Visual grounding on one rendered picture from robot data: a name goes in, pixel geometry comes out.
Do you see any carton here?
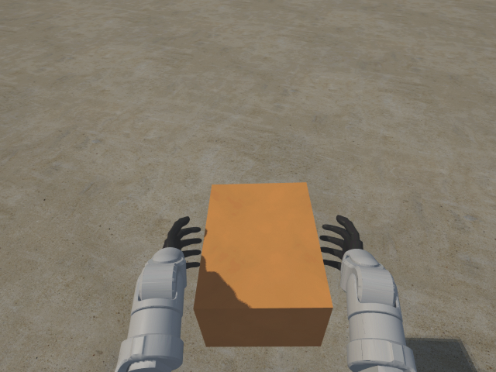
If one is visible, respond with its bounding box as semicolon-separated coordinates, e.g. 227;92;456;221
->
193;182;333;347

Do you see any robot left forearm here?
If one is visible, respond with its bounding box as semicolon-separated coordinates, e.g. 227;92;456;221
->
115;247;187;372

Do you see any left robot hand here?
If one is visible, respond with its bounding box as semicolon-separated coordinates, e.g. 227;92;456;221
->
163;216;202;269

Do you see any right robot hand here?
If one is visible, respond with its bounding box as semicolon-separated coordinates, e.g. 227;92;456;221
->
319;215;363;270

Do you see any robot right forearm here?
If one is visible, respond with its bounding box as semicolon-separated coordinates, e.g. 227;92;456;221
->
340;249;417;372

